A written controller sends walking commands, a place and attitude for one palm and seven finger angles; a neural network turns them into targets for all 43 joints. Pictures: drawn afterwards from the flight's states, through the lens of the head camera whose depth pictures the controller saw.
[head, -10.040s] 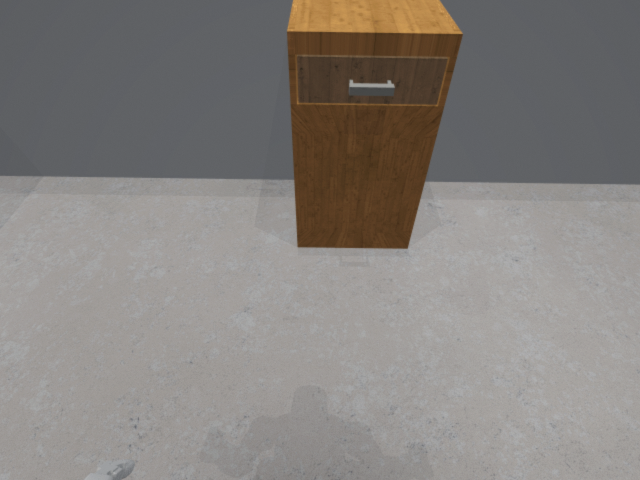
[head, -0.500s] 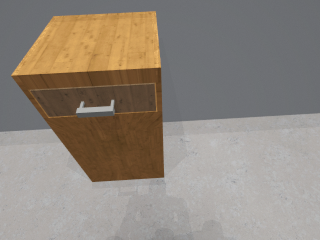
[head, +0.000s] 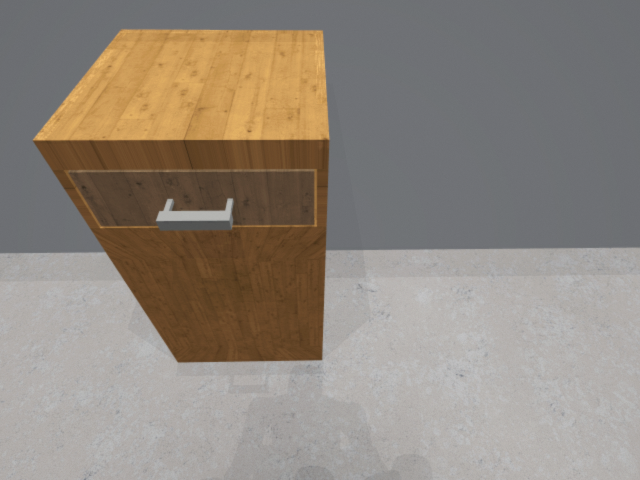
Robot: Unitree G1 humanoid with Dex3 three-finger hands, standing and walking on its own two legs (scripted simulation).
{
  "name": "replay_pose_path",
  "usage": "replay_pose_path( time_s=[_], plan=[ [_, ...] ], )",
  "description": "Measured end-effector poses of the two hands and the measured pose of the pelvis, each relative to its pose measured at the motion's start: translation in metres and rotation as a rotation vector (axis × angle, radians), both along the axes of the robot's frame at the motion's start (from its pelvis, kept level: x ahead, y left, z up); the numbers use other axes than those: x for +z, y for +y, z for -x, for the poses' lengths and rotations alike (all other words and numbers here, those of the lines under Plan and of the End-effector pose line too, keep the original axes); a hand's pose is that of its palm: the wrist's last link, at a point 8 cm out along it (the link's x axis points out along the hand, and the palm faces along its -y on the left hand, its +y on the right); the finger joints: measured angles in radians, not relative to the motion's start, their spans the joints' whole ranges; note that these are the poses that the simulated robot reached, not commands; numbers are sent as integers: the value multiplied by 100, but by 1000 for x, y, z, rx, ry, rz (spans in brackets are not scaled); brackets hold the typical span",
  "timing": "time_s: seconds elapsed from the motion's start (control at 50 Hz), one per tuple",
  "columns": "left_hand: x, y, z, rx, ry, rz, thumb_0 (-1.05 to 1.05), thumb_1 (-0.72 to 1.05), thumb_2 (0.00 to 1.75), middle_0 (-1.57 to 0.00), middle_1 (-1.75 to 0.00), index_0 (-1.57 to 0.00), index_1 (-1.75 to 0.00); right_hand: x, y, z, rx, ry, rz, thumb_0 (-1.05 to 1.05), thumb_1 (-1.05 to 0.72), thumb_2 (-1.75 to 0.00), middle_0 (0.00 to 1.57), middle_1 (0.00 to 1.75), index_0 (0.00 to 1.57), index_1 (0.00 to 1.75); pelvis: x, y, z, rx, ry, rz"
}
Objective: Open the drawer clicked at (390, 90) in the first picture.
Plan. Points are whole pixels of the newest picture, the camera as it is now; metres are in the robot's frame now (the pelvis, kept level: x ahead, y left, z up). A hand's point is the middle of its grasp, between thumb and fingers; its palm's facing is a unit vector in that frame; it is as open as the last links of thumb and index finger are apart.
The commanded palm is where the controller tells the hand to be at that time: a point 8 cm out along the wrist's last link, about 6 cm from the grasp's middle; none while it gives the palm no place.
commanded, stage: look again from close up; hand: left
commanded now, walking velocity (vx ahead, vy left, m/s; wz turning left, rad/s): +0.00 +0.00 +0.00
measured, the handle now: (197, 212) +0.55 +0.27 -0.03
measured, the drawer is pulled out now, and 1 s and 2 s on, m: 0.00 0.00 0.00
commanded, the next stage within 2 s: shuffle to correct the standing spot in 0.50 s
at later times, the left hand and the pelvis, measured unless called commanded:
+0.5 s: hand out of the picture +0.01 +0.26 -0.17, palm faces +0.00 -0.97 -0.25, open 7.4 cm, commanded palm none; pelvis -0.05 +0.05 +0.00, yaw -1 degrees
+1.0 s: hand out of the picture -0.08 +0.21 -0.19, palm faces +0.15 -0.98 -0.14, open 7.4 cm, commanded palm none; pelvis +0.00 +0.06 -0.01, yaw +4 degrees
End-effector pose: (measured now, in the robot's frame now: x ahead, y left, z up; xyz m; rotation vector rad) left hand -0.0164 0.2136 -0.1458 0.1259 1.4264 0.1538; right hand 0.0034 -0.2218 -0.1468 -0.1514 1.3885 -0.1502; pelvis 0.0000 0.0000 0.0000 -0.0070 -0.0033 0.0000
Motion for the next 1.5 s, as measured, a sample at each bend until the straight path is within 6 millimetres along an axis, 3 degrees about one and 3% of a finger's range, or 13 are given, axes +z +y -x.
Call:
replay_pose_path(
  time_s=[0.18,0.34,0.48,0.66,0.82,0.92,1.02,1.1,1.24,1.34,1.4,1.5],
  plan=[
    [3,42,-12,-16,-117,-60,0,91,90,-21,-30,-20,-30,4,-6,-2,-1,-101,55,0,-91,-90,20,30,20,30,-6,18,15,5,-12,8],
    [8,77,-29,-53,-223,-81,0,90,90,-20,-30,-20,-30,17,3,-4,24,-187,90,0,-91,-90,20,30,20,30,-4,37,35,-9,-43,9],
    [10,91,-18,-72,-223,-75,0,90,90,-20,-30,-20,-30,19,22,12,38,-182,71,0,-91,-90,20,30,20,30,-2,52,50,-12,-45,5],
    [3,84,31,-50,-94,-42,0,90,90,-20,-30,-20,-30,9,45,47,16,-77,21,0,-91,-90,20,30,20,30,0,60,56,-9,-35,-3],
    [-1,62,66,7,18,-1,0,90,90,-20,-30,-20,-30,1,48,66,-10,31,-3,0,-91,-90,20,30,20,30,-3,54,40,10,-23,5],
    [-7,48,73,79,50,15,0,90,90,-20,-30,-20,-30,-3,42,55,12,71,7,0,-91,-90,20,30,20,30,-9,51,22,43,-7,23],
    [-18,44,71,140,87,53,0,90,90,-20,-30,-20,-30,-1,46,19,44,53,38,0,-91,-90,20,30,20,30,-15,60,-1,72,4,30],
    [-17,46,42,85,127,79,0,90,90,-20,-30,-20,-30,5,55,-5,11,-18,53,0,-91,-90,20,30,20,30,-11,66,-25,40,8,25],
    [-5,66,-69,18,-17,18,3,94,90,-20,-30,-20,-30,12,71,0,-29,93,17,0,-91,-90,20,30,20,30,-1,59,-61,49,13,27],
    [-2,78,-140,12,-152,-66,3,94,90,-20,-30,-20,-30,-4,66,-6,-48,208,-25,0,-91,-90,20,30,20,30,-12,46,-91,66,-4,6],
    [1,77,-164,19,-209,-99,2,93,90,-20,-30,-20,-30,-14,54,-26,-52,214,-27,0,-91,-90,20,30,20,30,-17,43,-99,80,-14,6],
    [5,71,-174,26,-229,-88,0,92,90,-20,-30,-20,-30,-17,42,-83,-14,96,1,0,-91,-90,20,30,20,30,-13,49,-93,95,-24,0]
  ],
)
